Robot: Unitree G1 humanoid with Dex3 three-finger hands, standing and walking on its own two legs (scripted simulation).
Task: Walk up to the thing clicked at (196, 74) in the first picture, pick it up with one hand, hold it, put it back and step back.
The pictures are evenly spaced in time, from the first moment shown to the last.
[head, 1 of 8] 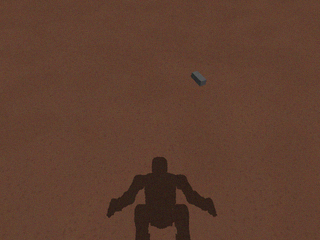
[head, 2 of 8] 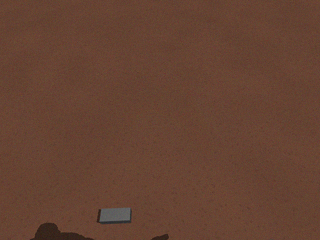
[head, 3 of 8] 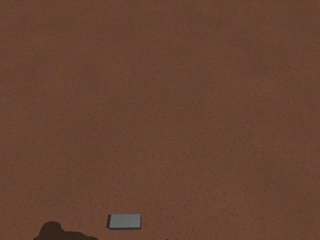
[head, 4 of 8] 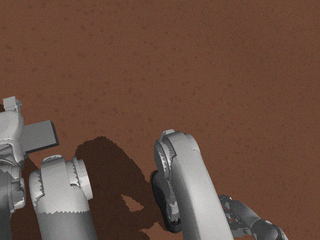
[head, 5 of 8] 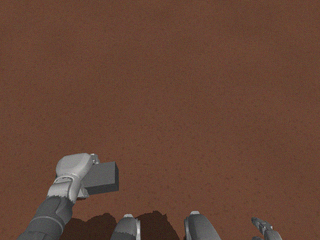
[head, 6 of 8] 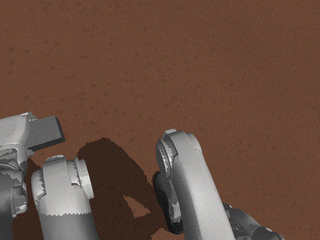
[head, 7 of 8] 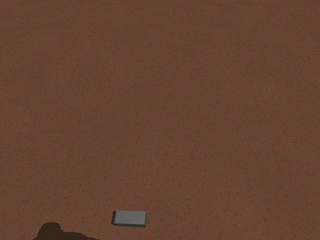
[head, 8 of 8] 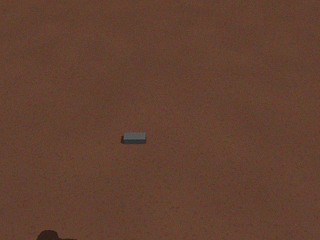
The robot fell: no
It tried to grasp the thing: yes
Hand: left
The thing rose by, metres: 0.67
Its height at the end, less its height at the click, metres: +0.00
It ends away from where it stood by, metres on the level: 0.01
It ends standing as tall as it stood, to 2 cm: yes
